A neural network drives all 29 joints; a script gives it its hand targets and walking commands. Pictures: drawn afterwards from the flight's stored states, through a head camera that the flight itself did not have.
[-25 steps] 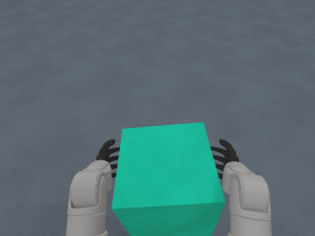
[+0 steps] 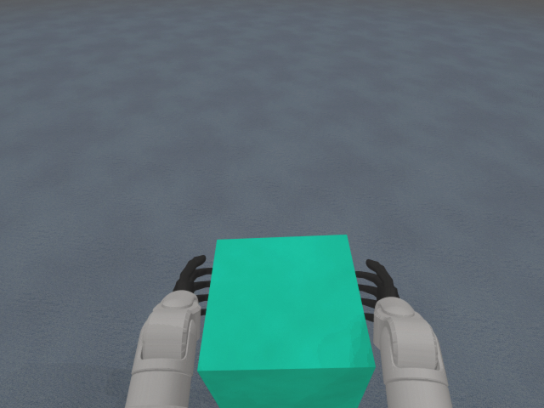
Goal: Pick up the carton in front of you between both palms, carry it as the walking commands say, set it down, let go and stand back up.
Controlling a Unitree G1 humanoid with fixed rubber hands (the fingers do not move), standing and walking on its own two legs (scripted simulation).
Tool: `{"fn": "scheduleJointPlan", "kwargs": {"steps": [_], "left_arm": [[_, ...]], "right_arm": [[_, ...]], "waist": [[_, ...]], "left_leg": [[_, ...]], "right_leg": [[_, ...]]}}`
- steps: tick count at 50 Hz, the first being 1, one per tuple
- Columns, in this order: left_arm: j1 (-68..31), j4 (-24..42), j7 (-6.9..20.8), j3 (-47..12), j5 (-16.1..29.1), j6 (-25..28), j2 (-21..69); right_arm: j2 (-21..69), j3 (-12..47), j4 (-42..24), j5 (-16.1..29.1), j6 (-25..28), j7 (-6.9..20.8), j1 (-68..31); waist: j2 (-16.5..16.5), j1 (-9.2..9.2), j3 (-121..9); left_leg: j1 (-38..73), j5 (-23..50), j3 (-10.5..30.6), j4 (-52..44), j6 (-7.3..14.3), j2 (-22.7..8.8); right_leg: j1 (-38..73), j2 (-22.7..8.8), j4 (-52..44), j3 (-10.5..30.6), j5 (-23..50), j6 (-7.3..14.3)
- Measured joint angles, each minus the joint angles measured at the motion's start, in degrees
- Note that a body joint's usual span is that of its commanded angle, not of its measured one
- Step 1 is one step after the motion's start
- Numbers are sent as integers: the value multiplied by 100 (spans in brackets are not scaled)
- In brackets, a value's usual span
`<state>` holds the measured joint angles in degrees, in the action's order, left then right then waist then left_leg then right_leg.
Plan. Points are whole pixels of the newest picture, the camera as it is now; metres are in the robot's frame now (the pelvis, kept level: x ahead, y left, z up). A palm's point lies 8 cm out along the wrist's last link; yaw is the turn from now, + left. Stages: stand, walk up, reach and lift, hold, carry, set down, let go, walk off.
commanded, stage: carry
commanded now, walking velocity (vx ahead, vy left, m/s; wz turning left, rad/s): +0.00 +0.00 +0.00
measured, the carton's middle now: (285, 331) +0.28 -0.01 -0.04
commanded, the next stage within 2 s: none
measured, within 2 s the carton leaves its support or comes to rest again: neither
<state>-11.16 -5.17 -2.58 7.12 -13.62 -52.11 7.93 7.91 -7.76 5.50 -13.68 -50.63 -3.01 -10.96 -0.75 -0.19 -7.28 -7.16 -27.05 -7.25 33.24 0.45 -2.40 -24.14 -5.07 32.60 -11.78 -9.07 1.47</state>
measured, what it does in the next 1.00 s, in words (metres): stands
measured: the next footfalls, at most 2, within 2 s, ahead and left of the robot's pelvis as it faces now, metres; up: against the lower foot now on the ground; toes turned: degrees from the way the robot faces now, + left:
left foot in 1.44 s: +0.33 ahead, +0.13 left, +0.00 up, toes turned +5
right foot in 1.76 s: +0.43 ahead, -0.09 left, +0.00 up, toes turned +18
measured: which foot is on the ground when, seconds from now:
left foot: down 0.00-1.00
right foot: down 0.00-1.00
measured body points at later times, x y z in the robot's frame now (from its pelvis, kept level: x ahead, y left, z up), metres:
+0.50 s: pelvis -0.02 +0.01 +0.00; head -0.05 +0.01 +0.45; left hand +0.28 +0.16 +0.04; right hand +0.28 -0.14 +0.03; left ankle -0.10 +0.10 -0.72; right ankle +0.09 -0.12 -0.72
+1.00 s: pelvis +0.01 +0.00 +0.01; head -0.01 -0.01 +0.46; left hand +0.32 +0.15 +0.04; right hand +0.31 -0.15 +0.03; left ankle -0.10 +0.10 -0.72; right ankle +0.08 -0.11 -0.72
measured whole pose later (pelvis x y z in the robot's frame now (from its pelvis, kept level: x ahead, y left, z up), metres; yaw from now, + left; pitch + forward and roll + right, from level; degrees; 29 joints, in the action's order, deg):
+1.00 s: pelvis +0.01 +0.00 +0.01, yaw -1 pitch +2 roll -1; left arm -13.0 -11.6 -1.6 11.5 -13.9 -41.6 8.2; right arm 8.3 -8.2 12.1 -14.8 -42.9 -3.5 -13.0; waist -2.3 -0.1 -6.0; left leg -3.3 -23.9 -8.4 25.4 0.6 -2.1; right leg -23.9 -4.5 34.6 -10.5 -18.1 -0.2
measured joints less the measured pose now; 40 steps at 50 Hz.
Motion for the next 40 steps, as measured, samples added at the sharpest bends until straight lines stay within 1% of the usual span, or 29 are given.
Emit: {"fn": "scheduleJointPlan", "kwargs": {"steps": [7,10,13,20,27,40], "left_arm": [[-436,-1002,132,481,-323,877,90],[-564,-1205,147,631,-378,1166,123],[-599,-1187,130,663,-341,1310,133],[-432,-771,74,476,-138,1153,90],[-338,-729,72,409,-122,1033,67],[-360,-700,68,422,-136,1050,73]], "right_arm": [[83,-376,1037,-280,781,92,-423],[117,-505,1238,-343,1046,86,-556],[129,-535,1216,-331,1174,60,-598],[84,-347,784,-147,990,9,-423],[59,-258,732,-115,848,-1,-315],[68,-265,728,-122,844,-13,-356]], "waist": [[36,-3,100],[33,12,162],[27,24,218],[12,21,250],[10,0,239],[15,4,252]], "left_leg": [[-83,119,-23,-4,51,63],[-139,147,-28,19,68,80],[-192,162,-30,47,81,90],[-268,161,-31,101,101,102],[-280,149,-36,136,120,111],[-324,151,-56,172,145,124]], "right_leg": [[-4,-45,-173,28,216,-16],[-28,-60,-218,35,282,-19],[-56,-72,-244,39,329,-22],[-100,-91,-254,41,366,-34],[-100,-108,-246,48,374,-53],[-123,-127,-265,65,417,-74]]}}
